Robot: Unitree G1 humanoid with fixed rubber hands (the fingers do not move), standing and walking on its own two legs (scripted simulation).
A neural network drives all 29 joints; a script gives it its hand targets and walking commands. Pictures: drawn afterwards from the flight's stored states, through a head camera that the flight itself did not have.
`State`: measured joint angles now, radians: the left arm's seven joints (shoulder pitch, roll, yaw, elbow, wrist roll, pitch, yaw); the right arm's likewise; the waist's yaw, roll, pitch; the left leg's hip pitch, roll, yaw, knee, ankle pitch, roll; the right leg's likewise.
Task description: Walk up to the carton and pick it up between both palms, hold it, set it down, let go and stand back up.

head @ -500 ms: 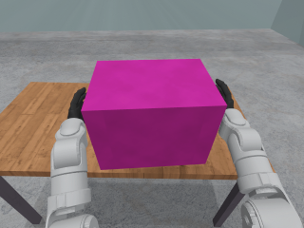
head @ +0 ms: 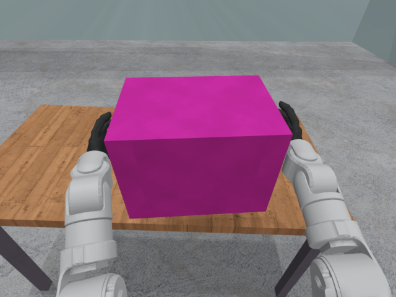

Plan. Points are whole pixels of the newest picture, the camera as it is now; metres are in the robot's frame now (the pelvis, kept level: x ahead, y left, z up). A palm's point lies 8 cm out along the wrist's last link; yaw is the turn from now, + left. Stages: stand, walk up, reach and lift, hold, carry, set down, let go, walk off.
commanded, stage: hold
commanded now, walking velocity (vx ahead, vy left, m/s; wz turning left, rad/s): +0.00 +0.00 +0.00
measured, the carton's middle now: (196, 144) +0.39 +0.01 +0.15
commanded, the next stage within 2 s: none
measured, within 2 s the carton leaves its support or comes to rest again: neither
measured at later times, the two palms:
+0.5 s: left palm (105, 151) +0.35 +0.18 +0.17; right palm (296, 144) +0.35 -0.19 +0.18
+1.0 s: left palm (103, 152) +0.35 +0.19 +0.17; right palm (293, 145) +0.35 -0.18 +0.17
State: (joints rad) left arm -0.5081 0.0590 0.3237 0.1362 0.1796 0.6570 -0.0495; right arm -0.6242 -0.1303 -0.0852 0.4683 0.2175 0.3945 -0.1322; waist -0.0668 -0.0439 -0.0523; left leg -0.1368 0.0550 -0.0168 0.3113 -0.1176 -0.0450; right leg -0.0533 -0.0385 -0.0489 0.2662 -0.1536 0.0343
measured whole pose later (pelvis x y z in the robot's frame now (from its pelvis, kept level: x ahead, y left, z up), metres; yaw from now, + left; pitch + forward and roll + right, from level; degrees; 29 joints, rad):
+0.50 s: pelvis +0.00 -0.01 +0.00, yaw -1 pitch -4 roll -1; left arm -0.49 0.04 0.32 0.11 0.18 0.65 -0.05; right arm -0.59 -0.14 -0.07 0.43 0.22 0.39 -0.14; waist -0.06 -0.02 -0.04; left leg -0.11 0.06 -0.01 0.28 -0.11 -0.05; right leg -0.04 -0.03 -0.04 0.26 -0.15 0.03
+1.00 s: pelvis +0.00 +0.00 +0.00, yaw +0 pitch -4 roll -1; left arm -0.48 0.05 0.31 0.08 0.19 0.66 -0.05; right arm -0.58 -0.13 -0.08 0.43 0.23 0.37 -0.13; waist -0.07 -0.04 -0.04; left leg -0.11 0.06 -0.01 0.29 -0.11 -0.05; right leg -0.04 -0.04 -0.04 0.25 -0.15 0.03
